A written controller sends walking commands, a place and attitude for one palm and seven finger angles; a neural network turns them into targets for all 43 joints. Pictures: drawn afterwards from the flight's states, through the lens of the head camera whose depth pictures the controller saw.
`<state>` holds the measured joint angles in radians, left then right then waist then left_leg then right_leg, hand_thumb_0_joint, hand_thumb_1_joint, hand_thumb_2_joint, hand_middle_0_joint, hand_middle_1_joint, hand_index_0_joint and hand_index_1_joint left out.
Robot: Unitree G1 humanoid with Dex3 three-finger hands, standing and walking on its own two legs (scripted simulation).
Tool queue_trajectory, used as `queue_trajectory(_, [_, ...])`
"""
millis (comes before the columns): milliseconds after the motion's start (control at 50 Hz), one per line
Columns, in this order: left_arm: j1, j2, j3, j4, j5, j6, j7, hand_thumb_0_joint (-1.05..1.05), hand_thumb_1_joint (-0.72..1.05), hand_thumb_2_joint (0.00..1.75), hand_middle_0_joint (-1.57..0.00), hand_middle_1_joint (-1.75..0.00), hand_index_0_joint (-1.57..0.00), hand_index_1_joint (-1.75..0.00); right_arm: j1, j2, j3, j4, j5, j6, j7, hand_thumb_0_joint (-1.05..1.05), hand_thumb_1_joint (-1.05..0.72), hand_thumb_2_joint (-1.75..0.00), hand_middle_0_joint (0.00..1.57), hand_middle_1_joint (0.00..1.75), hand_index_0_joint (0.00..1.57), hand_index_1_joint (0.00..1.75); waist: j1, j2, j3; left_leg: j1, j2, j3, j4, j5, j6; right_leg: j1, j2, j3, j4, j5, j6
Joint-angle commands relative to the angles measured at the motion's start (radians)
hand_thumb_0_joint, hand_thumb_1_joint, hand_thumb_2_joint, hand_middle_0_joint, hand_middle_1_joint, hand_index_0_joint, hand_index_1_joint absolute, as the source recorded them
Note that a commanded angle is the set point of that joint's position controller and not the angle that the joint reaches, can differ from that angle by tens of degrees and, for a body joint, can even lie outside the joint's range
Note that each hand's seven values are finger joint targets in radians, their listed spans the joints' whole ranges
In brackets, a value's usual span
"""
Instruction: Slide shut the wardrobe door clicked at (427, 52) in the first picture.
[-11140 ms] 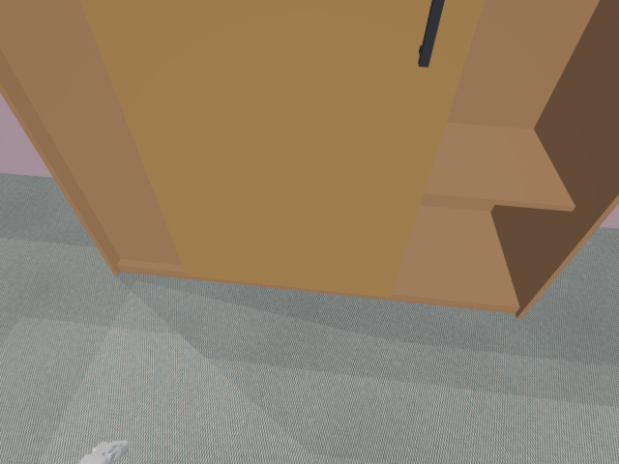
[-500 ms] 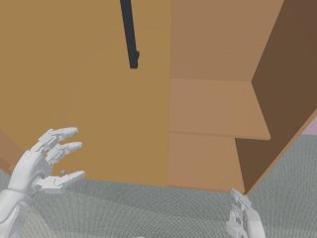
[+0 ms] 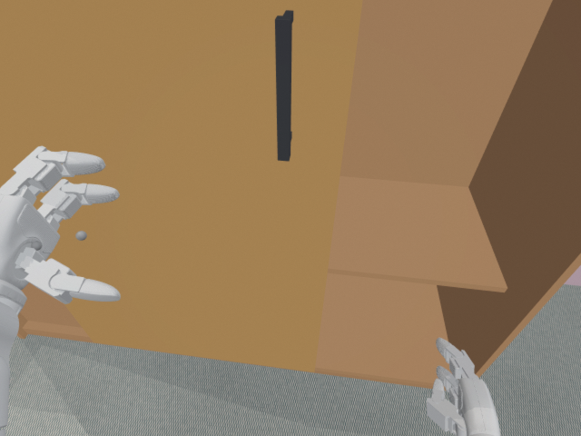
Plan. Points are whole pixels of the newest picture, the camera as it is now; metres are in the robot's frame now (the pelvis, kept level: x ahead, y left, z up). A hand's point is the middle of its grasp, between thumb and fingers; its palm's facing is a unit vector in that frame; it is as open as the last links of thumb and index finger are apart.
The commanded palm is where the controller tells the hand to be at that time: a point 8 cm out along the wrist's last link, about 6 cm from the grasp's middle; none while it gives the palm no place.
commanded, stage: raise the hand with hooked fingers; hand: left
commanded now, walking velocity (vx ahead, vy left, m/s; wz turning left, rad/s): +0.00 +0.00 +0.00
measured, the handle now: (286, 91) +0.50 +0.08 +0.27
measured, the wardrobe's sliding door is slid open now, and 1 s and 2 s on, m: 0.47 0.47 0.47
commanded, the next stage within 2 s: move the hooked fingers beside the handle in 0.84 s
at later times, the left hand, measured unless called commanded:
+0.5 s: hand (24, 177) +0.26 +0.30 +0.27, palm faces +0.11 -0.98 -0.18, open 14.0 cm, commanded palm +0.21 +0.33 +0.28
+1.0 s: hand (89, 202) +0.25 +0.24 +0.26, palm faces -0.01 -0.98 -0.20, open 14.0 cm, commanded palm +0.22 +0.30 +0.28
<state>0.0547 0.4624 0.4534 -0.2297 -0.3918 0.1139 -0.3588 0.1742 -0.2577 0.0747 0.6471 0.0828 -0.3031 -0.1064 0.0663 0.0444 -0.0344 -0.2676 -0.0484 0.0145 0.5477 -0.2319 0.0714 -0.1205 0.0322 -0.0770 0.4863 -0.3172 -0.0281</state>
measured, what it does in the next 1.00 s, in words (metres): stands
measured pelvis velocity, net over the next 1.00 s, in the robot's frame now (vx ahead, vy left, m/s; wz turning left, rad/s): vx -0.02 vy -0.02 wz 0.01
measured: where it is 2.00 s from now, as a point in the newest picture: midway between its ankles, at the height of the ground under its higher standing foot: outside the picture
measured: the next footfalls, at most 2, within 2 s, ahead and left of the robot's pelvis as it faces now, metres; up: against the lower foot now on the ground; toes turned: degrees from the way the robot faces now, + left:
none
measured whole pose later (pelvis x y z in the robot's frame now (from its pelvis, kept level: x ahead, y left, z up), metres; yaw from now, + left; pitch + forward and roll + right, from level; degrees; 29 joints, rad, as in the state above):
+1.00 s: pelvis -0.02 -0.02 +0.00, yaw +1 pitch -5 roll -1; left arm -0.20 0.56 0.46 -0.11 -0.35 0.41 -0.46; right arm 0.15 -0.29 0.11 0.65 0.12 -0.19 -0.09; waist 0.06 0.09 -0.01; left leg -0.23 -0.04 -0.01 0.47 -0.16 0.05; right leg -0.09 0.04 -0.09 0.44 -0.27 -0.05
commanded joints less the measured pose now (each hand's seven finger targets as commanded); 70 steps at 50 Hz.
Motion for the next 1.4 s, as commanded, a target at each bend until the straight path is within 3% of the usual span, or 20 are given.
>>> queue_trajectory(0, [-0.292,0.234,0.072,0.005,0.015,0.092,-0.013,0.00,-0.50,0.30,-0.30,-1.20,-0.30,-1.20,-0.122,-0.138,-0.042,-0.141,0.009,-0.002,-0.005,0.00,-0.90,-0.90,0.20,0.30,0.20,0.30,-0.021,0.033,-0.015,0.163,0.088,-0.165,-0.173,0.026,-0.057,-0.187,-0.013,0.003,-0.100,0.134,0.004])
queue_trajectory(60, [-0.389,0.253,0.049,0.015,0.028,0.151,-0.031,0.00,-0.50,0.30,-0.30,-1.20,-0.30,-1.20,-0.152,-0.138,-0.035,-0.158,0.017,0.026,-0.001,0.00,-0.90,-0.90,0.20,0.30,0.20,0.30,-0.022,0.018,-0.059,0.184,0.078,-0.168,-0.186,-0.023,-0.051,-0.175,-0.018,0.013,-0.113,0.115,0.003])
queue_trajectory(160, [-0.617,0.421,0.165,-0.182,0.009,0.157,-0.053,0.00,-0.50,0.30,-0.30,-1.20,-0.30,-1.20,-0.211,-0.118,-0.013,-0.193,0.015,0.029,-0.002,0.00,-0.90,-0.90,0.20,0.30,0.20,0.30,-0.004,0.084,-0.247,0.304,0.067,-0.180,-0.183,0.012,-0.047,-0.108,-0.023,0.028,-0.123,0.122,-0.009])
queue_trajectory(240, [-0.634,0.474,0.227,-0.129,0.013,0.144,-0.035,0.00,-0.50,0.30,-0.30,-1.20,-0.30,-1.20,-0.207,-0.114,-0.002,-0.168,0.006,0.032,-0.001,0.00,-0.90,-0.90,0.20,0.30,0.20,0.30,0.008,0.110,-0.218,0.293,0.074,-0.193,-0.208,-0.003,-0.055,-0.102,-0.020,0.022,-0.134,0.106,-0.018])
queue_trajectory(340, [-0.644,0.376,0.101,0.227,0.063,0.252,-0.057,0.00,-0.50,0.30,-0.30,-1.20,-0.30,-1.20,-0.184,-0.138,-0.013,-0.125,0.024,0.053,0.004,0.00,-0.90,-0.90,0.20,0.30,0.20,0.30,-0.017,0.056,0.003,0.160,0.070,-0.188,-0.244,-0.160,-0.055,-0.187,-0.026,0.017,-0.147,0.044,-0.009])
queue_trajectory(440, [-0.592,0.292,-0.014,0.205,0.062,0.301,-0.104,0.00,-0.50,0.30,-0.30,-1.20,-0.30,-1.20,-0.199,-0.147,-0.023,-0.172,0.043,0.068,0.023,0.00,-0.90,-0.90,0.20,0.30,0.20,0.30,-0.020,-0.010,-0.072,0.175,0.063,-0.180,-0.214,-0.146,-0.046,-0.179,-0.035,0.022,-0.122,0.065,-0.003])
queue_trajectory(520, [-0.728,0.501,0.175,-0.137,0.020,0.243,-0.118,0.00,-0.50,0.30,-0.30,-1.20,-0.30,-1.20,-0.232,-0.145,-0.020,-0.221,0.036,0.050,0.023,0.00,-0.90,-0.90,0.20,0.30,0.20,0.30,0.002,0.053,-0.300,0.324,0.049,-0.172,-0.169,0.020,-0.036,-0.105,-0.032,0.037,-0.114,0.128,-0.010])
queue_trajectory(560, [-0.739,0.575,0.271,-0.265,0.007,0.173,-0.075,0.00,-0.50,0.30,-0.30,-1.20,-0.30,-1.20,-0.236,-0.136,-0.013,-0.218,0.018,0.038,0.018,0.00,-0.90,-0.90,0.20,0.30,0.20,0.30,0.013,0.116,-0.307,0.331,0.055,-0.170,-0.173,0.039,-0.040,-0.090,-0.025,0.035,-0.123,0.117,-0.017])
queue_trajectory(640, [-0.643,0.523,0.304,-0.088,0.006,0.164,-0.007,0.00,-0.50,0.30,-0.30,-1.20,-0.30,-1.20,-0.203,-0.127,-0.017,-0.158,0.007,0.036,0.013,0.00,-0.90,-0.90,0.20,0.30,0.20,0.30,0.017,0.158,-0.159,0.246,0.066,-0.164,-0.203,-0.025,-0.049,-0.114,-0.024,0.020,-0.140,0.079,-0.021])
queue_trajectory(700, [-0.621,0.406,0.170,0.145,0.035,0.250,-0.024,0.00,-0.50,0.30,-0.30,-1.20,-0.30,-1.20,-0.185,-0.147,-0.024,-0.126,0.023,0.044,0.015,0.00,-0.90,-0.90,0.20,0.30,0.20,0.30,-0.020,0.104,-0.005,0.179,0.065,-0.149,-0.207,-0.077,-0.047,-0.189,-0.024,0.018,-0.151,0.069,-0.006])
queue_trajectory(740, [-0.587,0.321,0.063,0.226,0.057,0.276,-0.046,0.00,-0.50,0.30,-0.30,-1.20,-0.30,-1.20,-0.175,-0.148,-0.029,-0.136,0.033,0.051,0.017,0.00,-0.90,-0.90,0.20,0.30,0.20,0.30,-0.029,0.039,0.012,0.158,0.059,-0.142,-0.196,-0.076,-0.045,-0.195,-0.028,0.026,-0.158,0.073,-0.002])
queue_trajectory(840, [-0.647,0.327,-0.001,0.079,0.049,0.283,-0.099,0.00,-0.50,0.30,-0.30,-1.20,-0.30,-1.20,-0.205,-0.147,-0.026,-0.180,0.048,0.058,0.022,0.00,-0.90,-0.90,0.20,0.30,0.20,0.30,-0.034,0.000,-0.105,0.213,0.047,-0.132,-0.152,-0.035,-0.029,-0.171,-0.040,0.050,-0.155,0.078,0.007])
queue_trajectory(920, [-0.745,0.557,0.246,-0.215,0.003,0.189,-0.099,0.00,-0.50,0.30,-0.30,-1.20,-0.30,-1.20,-0.241,-0.141,-0.021,-0.214,0.031,0.041,0.014,0.00,-0.90,-0.90,0.20,0.30,0.20,0.30,0.004,0.062,-0.342,0.327,0.035,-0.121,-0.111,0.141,-0.019,-0.031,-0.042,0.066,-0.137,0.192,0.000])
queue_trajectory(980, [-0.677,0.537,0.302,-0.160,-0.013,0.142,-0.041,0.00,-0.50,0.30,-0.30,-1.20,-0.30,-1.20,-0.220,-0.128,-0.016,-0.181,0.015,0.031,0.016,0.00,-0.90,-0.90,0.20,0.30,0.20,0.30,0.007,0.079,-0.279,0.296,0.041,-0.114,-0.116,0.160,-0.024,-0.045,-0.034,0.045,-0.137,0.215,-0.008])
queue_trajectory(1020, [-0.608,0.496,0.300,0.022,-0.015,0.178,-0.026,0.00,-0.50,0.30,-0.30,-1.20,-0.30,-1.20,-0.207,-0.130,-0.022,-0.146,0.017,0.038,0.021,0.00,-0.90,-0.90,0.20,0.30,0.20,0.30,0.006,0.060,-0.166,0.234,0.043,-0.107,-0.123,0.127,-0.026,-0.089,-0.034,0.041,-0.150,0.199,-0.002])
queue_trajectory(1100, [-0.581,0.365,0.111,0.265,0.041,0.280,-0.054,0.00,-0.50,0.30,-0.30,-1.20,-0.30,-1.20,-0.191,-0.154,-0.029,-0.133,0.036,0.067,0.029,0.00,-0.90,-0.90,0.20,0.30,0.20,0.30,-0.027,0.031,0.008,0.152,0.043,-0.097,-0.121,0.072,-0.031,-0.188,-0.043,0.056,-0.171,0.155,0.020])
queue_trajectory(1140, [-0.596,0.261,-0.010,0.235,0.047,0.295,-0.076,0.00,-0.50,0.30,-0.30,-1.20,-0.30,-1.20,-0.202,-0.146,-0.032,-0.158,0.047,0.070,0.033,0.00,-0.90,-0.90,0.20,0.30,0.20,0.30,-0.035,0.011,-0.017,0.167,0.045,-0.098,-0.107,0.080,-0.029,-0.181,-0.052,0.075,-0.166,0.174,0.028])
queue_trajectory(1200, [-0.710,0.302,-0.022,0.110,0.042,0.288,-0.107,0.00,-0.50,0.30,-0.30,-1.20,-0.30,-1.20,-0.218,-0.156,-0.034,-0.182,0.054,0.070,0.028,0.00,-0.90,-0.90,0.20,0.30,0.20,0.30,-0.044,-0.021,-0.127,0.227,0.038,-0.105,-0.083,0.094,-0.017,-0.167,-0.057,0.097,-0.147,0.207,0.045])
queue_trajectory(1300, [-0.880,0.467,0.167,-0.210,0.008,0.132,-0.048,0.00,-0.50,0.30,-0.30,-1.20,-0.30,-1.20,-0.236,-0.126,-0.024,-0.193,0.028,0.041,0.012,0.00,-0.90,-0.90,0.20,0.30,0.20,0.30,-0.017,0.075,-0.336,0.348,0.029,-0.103,-0.090,0.191,-0.017,-0.045,-0.048,0.076,-0.127,0.279,0.006])
queue_trajectory(1380, [-0.747,0.440,0.235,0.043,0.018,0.163,0.044,0.00,-0.50,0.30,-0.30,-1.20,-0.30,-1.20,-0.216,-0.121,-0.027,-0.137,0.015,0.051,0.018,0.00,-0.90,-0.90,0.20,0.30,0.20,0.30,0.007,0.043,-0.216,0.254,0.037,-0.092,-0.115,0.168,-0.022,-0.055,-0.042,0.054,-0.138,0.265,0.003])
